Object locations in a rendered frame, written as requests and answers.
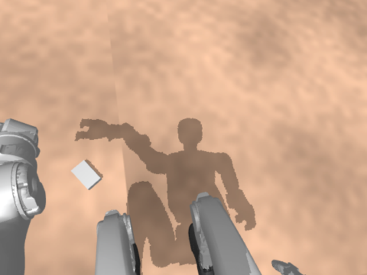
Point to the right robot hand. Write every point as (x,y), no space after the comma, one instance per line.
(285,268)

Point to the left robot arm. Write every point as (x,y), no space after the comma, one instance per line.
(22,195)

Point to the right robot foot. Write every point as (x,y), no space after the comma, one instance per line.
(196,252)

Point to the small box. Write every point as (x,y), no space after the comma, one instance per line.
(86,175)

